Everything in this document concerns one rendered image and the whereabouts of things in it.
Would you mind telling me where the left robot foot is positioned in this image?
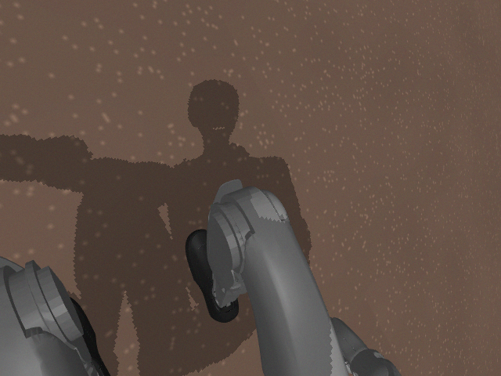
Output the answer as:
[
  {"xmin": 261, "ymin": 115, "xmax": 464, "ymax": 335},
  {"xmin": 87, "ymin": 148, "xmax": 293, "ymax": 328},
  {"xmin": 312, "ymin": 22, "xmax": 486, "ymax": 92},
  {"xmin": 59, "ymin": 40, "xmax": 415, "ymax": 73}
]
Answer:
[{"xmin": 70, "ymin": 298, "xmax": 110, "ymax": 376}]

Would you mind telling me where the right robot arm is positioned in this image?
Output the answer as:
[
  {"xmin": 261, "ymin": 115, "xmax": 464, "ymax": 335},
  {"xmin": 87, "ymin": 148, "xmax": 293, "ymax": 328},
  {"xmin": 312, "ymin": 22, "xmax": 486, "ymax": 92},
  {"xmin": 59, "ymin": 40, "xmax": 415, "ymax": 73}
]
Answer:
[{"xmin": 350, "ymin": 349, "xmax": 401, "ymax": 376}]

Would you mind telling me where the right robot hand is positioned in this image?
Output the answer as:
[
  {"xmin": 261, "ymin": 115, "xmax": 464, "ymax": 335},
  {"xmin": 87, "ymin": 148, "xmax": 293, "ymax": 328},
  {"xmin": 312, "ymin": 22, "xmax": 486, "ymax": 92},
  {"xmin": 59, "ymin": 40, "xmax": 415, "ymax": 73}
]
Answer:
[{"xmin": 330, "ymin": 317, "xmax": 368, "ymax": 374}]

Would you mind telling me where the right robot foot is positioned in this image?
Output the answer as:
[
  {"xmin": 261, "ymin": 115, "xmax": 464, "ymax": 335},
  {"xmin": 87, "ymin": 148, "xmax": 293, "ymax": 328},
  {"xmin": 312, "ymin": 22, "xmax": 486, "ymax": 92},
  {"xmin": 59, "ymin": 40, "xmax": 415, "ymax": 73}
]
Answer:
[{"xmin": 186, "ymin": 230, "xmax": 239, "ymax": 323}]

